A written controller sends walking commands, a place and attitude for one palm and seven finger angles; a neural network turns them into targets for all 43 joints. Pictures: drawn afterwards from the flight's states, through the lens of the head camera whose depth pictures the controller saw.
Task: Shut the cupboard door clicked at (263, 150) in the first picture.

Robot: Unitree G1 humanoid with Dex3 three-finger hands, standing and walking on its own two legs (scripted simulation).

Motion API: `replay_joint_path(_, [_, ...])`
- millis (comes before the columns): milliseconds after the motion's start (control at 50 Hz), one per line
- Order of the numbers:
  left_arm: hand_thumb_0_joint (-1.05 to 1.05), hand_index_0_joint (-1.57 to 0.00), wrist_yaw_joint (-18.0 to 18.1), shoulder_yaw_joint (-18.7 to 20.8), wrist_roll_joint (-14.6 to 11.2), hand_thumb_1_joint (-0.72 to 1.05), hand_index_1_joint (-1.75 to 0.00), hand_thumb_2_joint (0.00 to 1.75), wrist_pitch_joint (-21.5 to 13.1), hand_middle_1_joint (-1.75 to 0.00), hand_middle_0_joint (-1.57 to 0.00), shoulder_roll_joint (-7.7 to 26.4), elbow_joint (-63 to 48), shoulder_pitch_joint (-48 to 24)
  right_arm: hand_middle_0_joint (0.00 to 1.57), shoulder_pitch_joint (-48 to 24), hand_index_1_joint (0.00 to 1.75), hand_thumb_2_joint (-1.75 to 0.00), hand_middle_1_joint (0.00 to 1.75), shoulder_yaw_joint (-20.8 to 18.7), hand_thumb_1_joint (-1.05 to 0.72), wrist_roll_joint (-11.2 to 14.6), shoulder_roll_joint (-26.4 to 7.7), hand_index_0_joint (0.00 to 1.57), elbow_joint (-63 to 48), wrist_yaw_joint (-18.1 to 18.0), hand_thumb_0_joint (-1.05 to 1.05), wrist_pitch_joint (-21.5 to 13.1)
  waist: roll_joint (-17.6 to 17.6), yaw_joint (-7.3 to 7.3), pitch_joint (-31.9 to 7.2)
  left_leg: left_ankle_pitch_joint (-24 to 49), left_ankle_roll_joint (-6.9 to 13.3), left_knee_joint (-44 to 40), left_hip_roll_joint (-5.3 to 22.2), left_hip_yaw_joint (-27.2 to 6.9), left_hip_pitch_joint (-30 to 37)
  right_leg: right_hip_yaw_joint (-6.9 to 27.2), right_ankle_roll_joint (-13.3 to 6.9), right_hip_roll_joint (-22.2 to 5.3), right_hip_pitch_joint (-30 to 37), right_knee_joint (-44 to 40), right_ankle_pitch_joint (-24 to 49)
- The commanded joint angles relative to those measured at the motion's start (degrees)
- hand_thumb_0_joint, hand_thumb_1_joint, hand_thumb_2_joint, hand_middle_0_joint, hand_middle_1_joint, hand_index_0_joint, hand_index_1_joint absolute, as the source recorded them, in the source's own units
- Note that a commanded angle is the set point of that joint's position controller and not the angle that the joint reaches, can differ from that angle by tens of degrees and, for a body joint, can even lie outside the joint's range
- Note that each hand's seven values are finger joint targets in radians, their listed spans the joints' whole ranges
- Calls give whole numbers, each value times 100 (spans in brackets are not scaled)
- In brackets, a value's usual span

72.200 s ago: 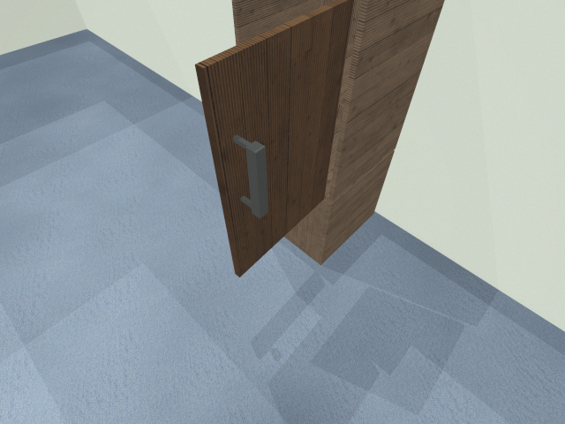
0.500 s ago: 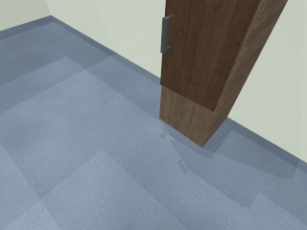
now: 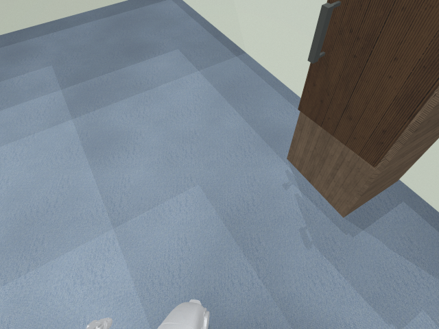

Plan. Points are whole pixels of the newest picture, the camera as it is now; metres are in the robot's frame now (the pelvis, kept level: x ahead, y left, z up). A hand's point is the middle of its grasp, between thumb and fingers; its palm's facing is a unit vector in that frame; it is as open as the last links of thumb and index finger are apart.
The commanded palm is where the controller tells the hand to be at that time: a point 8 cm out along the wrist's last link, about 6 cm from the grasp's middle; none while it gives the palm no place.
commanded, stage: walk to a spot facing it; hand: left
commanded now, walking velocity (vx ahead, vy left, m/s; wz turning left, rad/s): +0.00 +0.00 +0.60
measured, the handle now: (324, 33) +0.93 -0.31 +0.02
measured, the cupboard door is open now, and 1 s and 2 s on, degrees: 4 4 4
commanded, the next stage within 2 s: turn to face it in 1.10 s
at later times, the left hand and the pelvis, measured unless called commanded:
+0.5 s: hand out of the picture +0.08 +0.24 -0.15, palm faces +0.33 -0.90 -0.28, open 7.4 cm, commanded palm none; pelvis +0.08 +0.00 -0.01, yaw +19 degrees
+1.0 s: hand out of the picture +0.06 +0.23 -0.20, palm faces +0.66 -0.73 -0.18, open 7.4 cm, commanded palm none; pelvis +0.21 +0.11 -0.02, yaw +37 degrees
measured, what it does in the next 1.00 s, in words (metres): walks ahead, turning left: left foot, then right foot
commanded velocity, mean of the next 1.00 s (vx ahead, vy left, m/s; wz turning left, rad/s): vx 0.29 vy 0.00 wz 0.54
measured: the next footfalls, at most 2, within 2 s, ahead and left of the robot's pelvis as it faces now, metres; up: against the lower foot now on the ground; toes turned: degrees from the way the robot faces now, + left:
left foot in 0.22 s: +0.06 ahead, +0.16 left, +0.00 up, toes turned +14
right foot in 0.50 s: +0.20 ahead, -0.08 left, +0.00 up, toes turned +14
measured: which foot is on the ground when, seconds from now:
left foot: up 0.00-0.20, down 0.22-0.50, up 0.52-0.90, down 0.92-1.00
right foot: down 0.00-0.22, up 0.24-0.48, down 0.50-0.90, up 0.92-1.00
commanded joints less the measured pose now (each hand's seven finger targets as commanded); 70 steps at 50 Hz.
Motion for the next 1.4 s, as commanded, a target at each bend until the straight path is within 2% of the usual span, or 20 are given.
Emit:
replay_joint_path(0, [0, -20, 87, 260, 46, 90, -30, 90, -176, -30, -20, 1067, -366, 216, 20, -268, 30, -90, 30, 55, -90, 45, -158, 20, -602, 102, 0, -162, -1262, 148, -368, -164, -118, -69, 490, 458, -187, 334, -783, -1628, 840, -509, 3771])
replay_joint_path(100, [0, -20, 30, 351, 56, 90, -30, 90, -145, -30, -20, 1317, -246, 789, 20, -584, 30, -90, 30, 155, -90, 63, -87, 20, -723, 147, 0, -212, -1468, 381, -492, -16, 43, -1647, 335, 979, 589, 59, -555, -1686, 1085, -178, 3905])
replay_joint_path(160, [0, -20, -70, 338, -9, 90, -30, 90, -145, -30, -20, 1242, -301, 708, 20, 300, 30, -90, 30, 73, -90, 0, -522, 20, -497, 128, 0, -332, -784, -123, -934, 755, 331, -3211, 392, 792, 2736, -474, -103, -1456, -156, 1109, 2205])
replay_joint_path(200, [0, -20, -182, 135, 22, 90, -30, 90, -159, -30, -20, 666, -905, -35, 20, 1393, 30, -90, 30, -172, -90, -88, -1561, 20, -235, 44, 0, -383, 1559, -734, -1015, 1063, 1720, -4142, 2785, -2831, 3870, -499, 312, -328, -2933, 3535, -1999])
replay_joint_path(240, [0, -20, -188, 209, 31, 90, -30, 90, -156, -30, -20, 709, -936, -600, 20, 1056, 30, -90, 30, -88, -90, -90, -1279, 20, -276, -37, 0, -423, 1007, -534, -387, -955, 1498, -4473, 2348, -2524, 2514, 149, 213, -581, -2919, 3689, -1300])
replay_joint_path(420, [0, -20, -357, 217, 53, 90, -30, 90, -231, -30, -20, 576, -326, 964, 20, -249, 30, -90, 30, -27, -90, -52, -912, 20, -473, -37, 0, -464, 320, 473, -485, -1232, 960, -3767, 1148, -1115, 561, -552, 359, 167, 219, 545, 272])
replay_joint_path(440, [0, -20, -325, 277, 78, 90, -30, 90, -282, -30, -20, 740, -185, 1501, 20, -382, 30, -90, 30, -2, -90, -18, -766, 20, -515, -27, 0, -467, -153, 736, -511, -1323, 805, -3016, 780, -819, -129, -289, 313, 1, 1097, -16, -15])
replay_joint_path(460, [0, -20, -233, 366, 150, 90, -30, 90, -366, -30, -20, 1160, -114, 2029, 20, -324, 30, -90, 30, 86, -90, 57, -317, 20, -622, -2, 0, -500, -1537, 983, -710, -1278, 495, -1291, 100, -62, -1058, 1233, -6, -1246, 1903, -1165, -1560])
replay_joint_path(480, [0, -20, -150, 378, 114, 90, -30, 90, -344, -30, -20, 1507, -176, 2090, 20, -501, 30, -90, 30, 130, -90, 48, -109, 20, -782, 46, 0, -516, -2198, 1017, -536, -1318, 335, 416, -72, 170, -1486, 3347, -556, -2561, 1577, -2322, -2836])
replay_joint_path(500, [0, -20, -100, 376, 74, 90, -30, 90, -374, -30, -20, 1427, -267, 1664, 20, -409, 30, -90, 30, 57, -90, -34, -291, 20, -765, 71, 0, -500, -1702, 646, -257, -740, 357, 1262, 390, -161, -1478, 3616, -795, -2763, 855, -2445, -3307])
replay_joint_path(620, [0, -20, -75, 203, 72, 90, -30, 90, -583, -30, -20, 539, -53, 1108, 20, -388, 30, -90, 30, 137, -90, -20, 162, 20, -451, 259, 0, -429, -1150, 241, -254, 850, 177, 660, 847, 412, -954, -23, -450, -1774, 774, -1740, 1041])
replay_joint_path(780, [0, -20, -65, 230, 76, 90, -30, 90, -596, -30, -20, 677, 315, 1613, 20, -1142, 30, -90, 30, 257, -90, -16, 289, 20, -770, 371, 0, -515, -1110, 452, -109, 775, 425, -1727, 728, 1068, -359, -964, -407, -2027, 1562, -1192, 3002])
replay_joint_path(860, [0, -20, -139, 270, 0, 90, -30, 90, -529, -30, -20, 848, 168, 1277, 20, 776, 30, -90, 30, 59, -90, -72, -423, 20, -311, 218, 0, -584, -423, -571, -1148, 955, 812, -2778, 412, 1056, 3304, -1589, -79, -1676, -96, 1651, 2986])
replay_joint_path(880, [0, -20, -240, 235, -47, 90, -30, 90, -477, -30, -20, 488, -65, 1320, 20, 1482, 30, -90, 30, -159, -90, -137, -1296, 20, -190, 137, 0, -607, 1415, -793, -1679, 722, 1481, -3332, 2193, -1804, 4675, -1492, 302, -700, -2124, 3746, -678])
replay_joint_path(900, [0, -20, -239, 150, -34, 90, -30, 90, -456, -30, -20, 517, -479, 574, 20, 1797, 30, -90, 30, -205, -90, -34, -1555, 20, -83, 37, 0, -574, 894, -958, -1669, 1012, 1875, -4104, 2850, -2926, 4639, -493, 221, -472, -2994, 4526, -1470])
replay_joint_path(920, [0, -20, -207, 211, -15, 90, -30, 90, -492, -30, -20, 440, -615, 403, 20, 1444, 30, -90, 30, -134, -90, -53, -1453, 20, -157, 18, 0, -585, 139, -688, -1140, -64, 1782, -4280, 3002, -2616, 3491, -201, 134, -606, -2925, 4712, -1225])
replay_joint_path(1000, [0, -20, -276, 199, 97, 90, -30, 90, -301, -30, -20, 234, -16, 1068, 20, 49, 30, -90, 30, 166, -90, -55, -494, 20, -414, -92, 0, -723, 751, 99, -697, -254, 1205, -4534, 1902, -1057, 1509, 11, 172, -765, -2065, 3862, -136])
replay_joint_path(1260, [0, -20, -215, 52, 54, 90, -30, 90, -286, -30, -20, 235, 72, 845, 20, 469, 30, -90, 30, 238, -90, 14, -63, 20, 248, -121, 0, -664, -179, 462, -529, 644, 846, -3479, 1190, 39, 1207, -82, 109, -81, 401, -292, 967])
replay_joint_path(1320, [0, -20, -121, 135, -4, 90, -30, 90, -417, -30, -20, 890, 343, 1390, 20, 716, 30, -90, 30, 303, -90, 11, 206, 20, 210, -115, 0, -630, -1885, 498, -764, -1174, 211, -964, 399, 804, 169, 2795, -1173, -2018, 1255, -1473, 2362])
replay_joint_path(1380, [0, -20, -24, 157, -9, 90, -30, 90, -367, -30, -20, 674, 319, 917, 20, 381, 30, -90, 30, 316, -90, 84, 171, 20, 273, -174, 0, -629, -966, 366, -837, -647, 77, -257, 640, 478, -8, 2118, -1446, -1665, 1402, -905, 4798])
